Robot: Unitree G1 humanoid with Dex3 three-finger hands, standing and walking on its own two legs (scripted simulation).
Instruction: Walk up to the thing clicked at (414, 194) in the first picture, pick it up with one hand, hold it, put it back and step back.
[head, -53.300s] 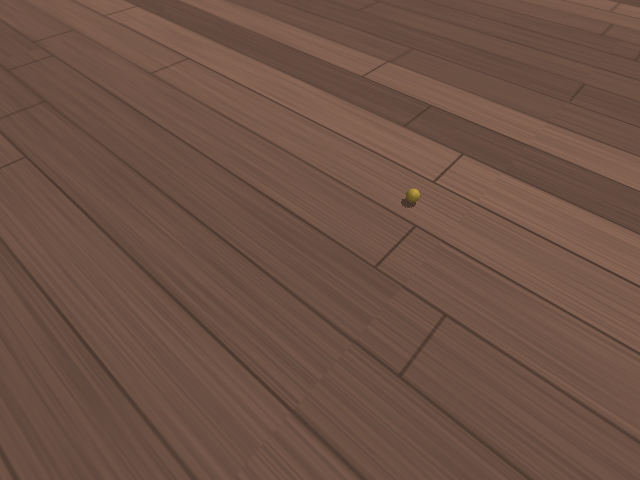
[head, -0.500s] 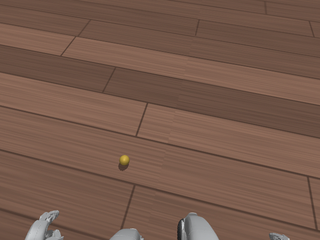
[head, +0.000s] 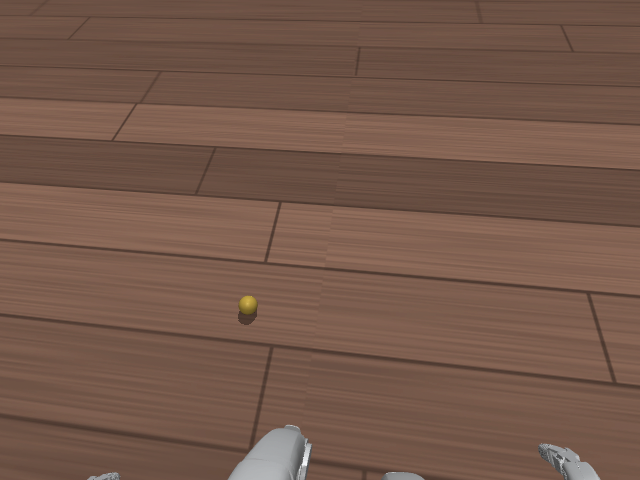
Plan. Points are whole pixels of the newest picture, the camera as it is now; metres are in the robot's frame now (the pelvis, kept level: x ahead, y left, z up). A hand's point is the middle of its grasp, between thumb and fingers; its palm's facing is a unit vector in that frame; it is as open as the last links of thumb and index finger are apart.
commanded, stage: step back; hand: left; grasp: from above
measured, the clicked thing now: (248, 305) +0.68 +0.31 -0.73
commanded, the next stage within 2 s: stand in 1.84 s
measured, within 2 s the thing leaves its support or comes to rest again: neither
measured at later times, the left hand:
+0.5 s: hand out of the picture -0.08 +0.29 -0.15, palm faces +0.03 -0.92 -0.38, open 7.4 cm
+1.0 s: hand out of the picture -0.27 +0.29 -0.14, palm faces +0.08 -0.91 -0.40, open 7.4 cm
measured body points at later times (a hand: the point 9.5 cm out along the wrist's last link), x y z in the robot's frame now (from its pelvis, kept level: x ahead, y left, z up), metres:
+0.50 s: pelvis -0.17 +0.02 +0.00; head -0.11 +0.04 +0.45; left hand -0.08 +0.34 -0.12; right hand -0.06 -0.29 -0.10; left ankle -0.12 +0.13 -0.73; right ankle -0.21 -0.13 -0.65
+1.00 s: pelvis -0.34 +0.01 +0.00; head -0.32 +0.02 +0.45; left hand -0.27 +0.34 -0.12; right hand -0.26 -0.30 -0.12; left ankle -0.35 +0.12 -0.73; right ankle -0.28 -0.13 -0.71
